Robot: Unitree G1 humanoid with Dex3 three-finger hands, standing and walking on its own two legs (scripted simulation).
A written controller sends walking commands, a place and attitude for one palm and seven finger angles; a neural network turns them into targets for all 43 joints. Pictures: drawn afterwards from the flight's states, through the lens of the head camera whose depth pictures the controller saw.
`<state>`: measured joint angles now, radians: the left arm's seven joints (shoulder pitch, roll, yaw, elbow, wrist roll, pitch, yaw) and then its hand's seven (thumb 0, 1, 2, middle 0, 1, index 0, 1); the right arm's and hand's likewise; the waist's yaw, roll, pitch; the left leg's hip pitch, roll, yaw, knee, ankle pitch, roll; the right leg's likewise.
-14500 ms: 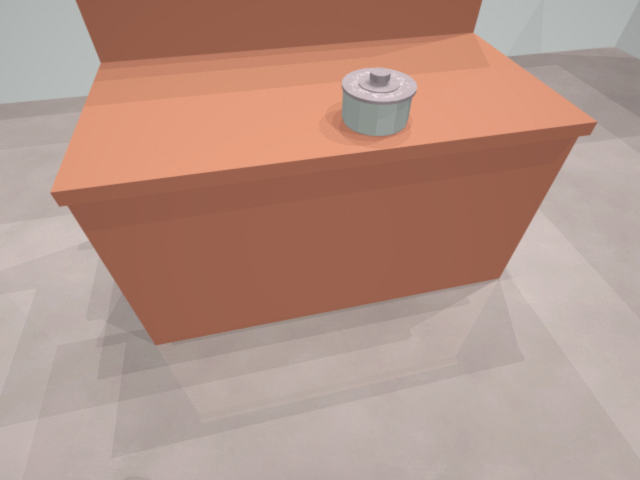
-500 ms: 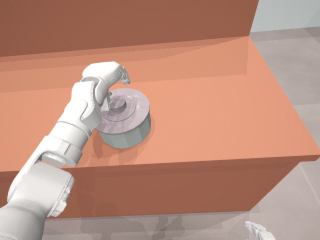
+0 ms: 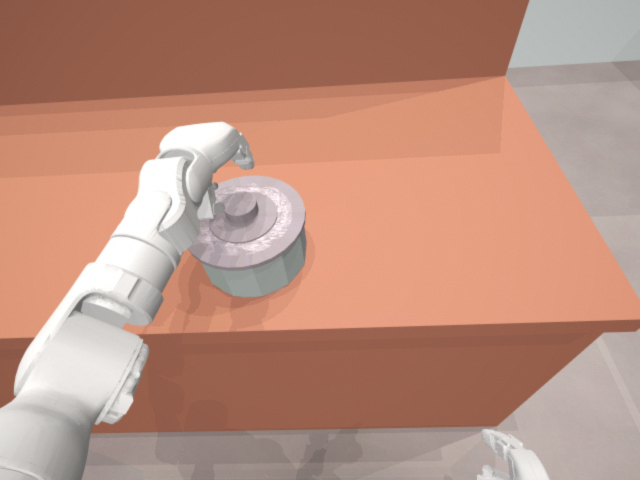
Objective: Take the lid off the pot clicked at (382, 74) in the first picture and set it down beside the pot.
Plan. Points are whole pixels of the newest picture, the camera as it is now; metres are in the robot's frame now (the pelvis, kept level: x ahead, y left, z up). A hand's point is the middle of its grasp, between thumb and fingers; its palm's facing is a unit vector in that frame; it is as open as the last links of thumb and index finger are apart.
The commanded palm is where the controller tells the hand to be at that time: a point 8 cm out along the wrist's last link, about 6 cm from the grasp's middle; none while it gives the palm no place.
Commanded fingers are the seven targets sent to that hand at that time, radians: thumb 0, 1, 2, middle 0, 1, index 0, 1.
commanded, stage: lower the open fingers around the knob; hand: left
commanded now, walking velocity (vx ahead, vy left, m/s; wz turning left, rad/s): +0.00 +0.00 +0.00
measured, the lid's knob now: (240, 207) +0.47 +0.13 +0.07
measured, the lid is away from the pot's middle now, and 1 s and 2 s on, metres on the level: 0.00 0.00 0.00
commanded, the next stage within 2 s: close the fingers and squeeze the knob in 0.98 s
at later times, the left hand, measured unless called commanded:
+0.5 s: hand (221, 202) +0.45 +0.14 +0.11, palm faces -0.31 -0.07 -0.95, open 10.1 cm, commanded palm +0.43 +0.15 +0.17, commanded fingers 0.00 -0.31 1.45 -0.84 -0.08 -0.84 -0.08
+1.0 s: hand (231, 206) +0.45 +0.13 +0.10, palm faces -0.27 -0.07 -0.96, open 10.1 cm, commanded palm +0.43 +0.14 +0.15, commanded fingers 0.00 -0.31 1.45 -0.84 -0.08 -0.84 -0.08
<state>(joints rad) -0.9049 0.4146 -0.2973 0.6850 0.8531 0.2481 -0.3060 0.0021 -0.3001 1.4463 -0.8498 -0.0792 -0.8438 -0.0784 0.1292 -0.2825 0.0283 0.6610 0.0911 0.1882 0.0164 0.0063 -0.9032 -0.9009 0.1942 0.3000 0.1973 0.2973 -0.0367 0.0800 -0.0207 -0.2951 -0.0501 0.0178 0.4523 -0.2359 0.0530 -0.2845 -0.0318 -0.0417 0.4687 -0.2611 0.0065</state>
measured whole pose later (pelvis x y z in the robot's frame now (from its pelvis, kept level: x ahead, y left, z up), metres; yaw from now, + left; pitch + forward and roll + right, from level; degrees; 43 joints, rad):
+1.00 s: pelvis +0.00 +0.00 +0.00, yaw -1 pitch +6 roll +0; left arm -0.85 0.35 -0.30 0.75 0.86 0.22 -0.20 0.00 -0.30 1.45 -0.85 -0.08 -0.84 -0.08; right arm 0.17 -0.27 0.01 0.68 0.08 0.20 0.03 0.01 -0.90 -0.90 0.19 0.30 0.20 0.30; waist -0.05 0.08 -0.05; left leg -0.34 -0.05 0.03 0.48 -0.25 0.06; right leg -0.33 -0.03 -0.03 0.49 -0.27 0.01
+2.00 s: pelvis +0.00 +0.01 +0.00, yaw -1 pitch +7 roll +0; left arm -0.88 0.35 -0.33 0.79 0.87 0.23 -0.22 0.01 0.13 0.91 -0.72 -0.95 -0.62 -0.89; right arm 0.16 -0.27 0.01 0.68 0.09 0.20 0.02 0.01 -0.90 -0.90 0.19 0.30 0.20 0.30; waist -0.04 0.08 -0.05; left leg -0.35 -0.05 0.03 0.48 -0.25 0.06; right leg -0.33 -0.03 -0.03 0.48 -0.26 0.01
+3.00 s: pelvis +0.01 +0.00 +0.00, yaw -1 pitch +6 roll +0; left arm -0.87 0.36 -0.33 0.74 0.86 0.25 -0.24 0.01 0.12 0.90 -0.77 -0.97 -0.64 -0.89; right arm 0.15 -0.27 0.02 0.68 0.08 0.19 0.01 0.01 -0.90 -0.90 0.19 0.30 0.20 0.30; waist -0.04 0.08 -0.03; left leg -0.31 -0.05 0.02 0.46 -0.25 0.06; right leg -0.30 -0.03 -0.03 0.46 -0.26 0.01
